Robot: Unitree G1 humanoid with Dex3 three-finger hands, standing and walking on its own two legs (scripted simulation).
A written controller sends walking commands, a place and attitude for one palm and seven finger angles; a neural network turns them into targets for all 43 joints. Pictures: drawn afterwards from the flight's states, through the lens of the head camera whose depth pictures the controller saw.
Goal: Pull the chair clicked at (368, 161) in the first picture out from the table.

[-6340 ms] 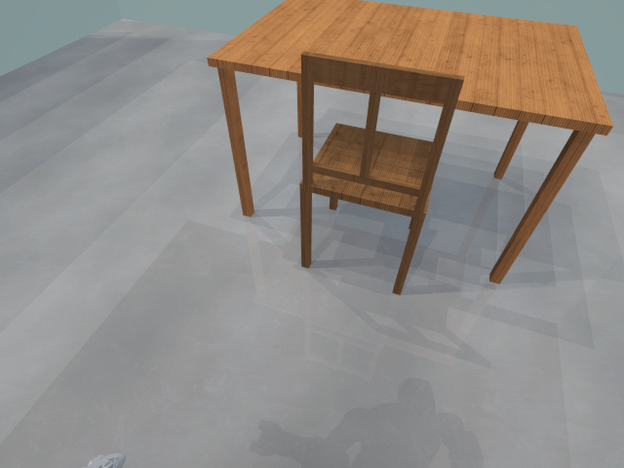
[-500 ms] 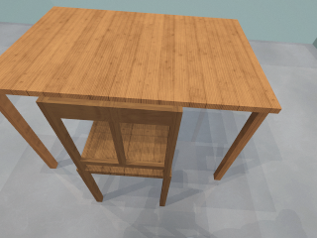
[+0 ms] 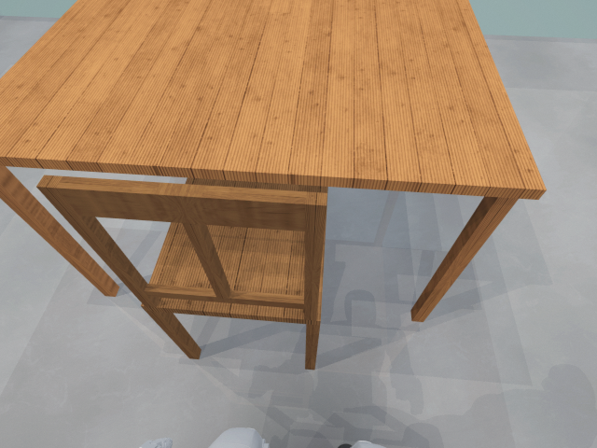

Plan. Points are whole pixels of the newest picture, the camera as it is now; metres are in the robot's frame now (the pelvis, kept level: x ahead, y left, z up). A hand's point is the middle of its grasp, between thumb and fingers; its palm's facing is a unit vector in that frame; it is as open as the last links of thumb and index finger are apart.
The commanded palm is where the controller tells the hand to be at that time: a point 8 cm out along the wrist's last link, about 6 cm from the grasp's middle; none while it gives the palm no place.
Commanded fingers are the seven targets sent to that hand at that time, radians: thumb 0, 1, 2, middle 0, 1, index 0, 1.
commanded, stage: come to a stop and stand still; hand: left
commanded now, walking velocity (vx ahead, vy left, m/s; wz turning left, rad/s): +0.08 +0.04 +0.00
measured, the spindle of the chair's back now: (210, 262) +0.41 +0.20 -0.10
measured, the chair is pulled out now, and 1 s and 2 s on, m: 0.00 0.00 0.00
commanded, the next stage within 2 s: look again from close up in 0.36 s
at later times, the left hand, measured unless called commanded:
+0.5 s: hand out of the picture -0.04 +0.19 -0.16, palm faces +0.01 -0.97 -0.23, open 7.4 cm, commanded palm none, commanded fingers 0.00 0.90 0.90 -0.20 -0.30 -0.20 -0.30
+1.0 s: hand out of the picture -0.01 +0.17 -0.18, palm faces +0.05 -0.98 -0.19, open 7.3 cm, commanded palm none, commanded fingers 0.00 0.90 0.90 -0.20 -0.30 -0.20 -0.30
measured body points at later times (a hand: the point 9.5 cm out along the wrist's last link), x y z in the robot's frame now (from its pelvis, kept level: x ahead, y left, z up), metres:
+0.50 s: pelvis -0.02 +0.01 +0.00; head +0.01 -0.01 +0.45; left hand -0.04 +0.24 -0.15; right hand -0.04 -0.20 -0.17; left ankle -0.03 +0.13 -0.74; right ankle -0.08 -0.07 -0.74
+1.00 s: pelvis -0.01 +0.00 +0.00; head +0.00 +0.01 +0.45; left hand -0.01 +0.22 -0.16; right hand +0.06 -0.23 -0.15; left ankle -0.03 +0.12 -0.74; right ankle -0.08 -0.07 -0.74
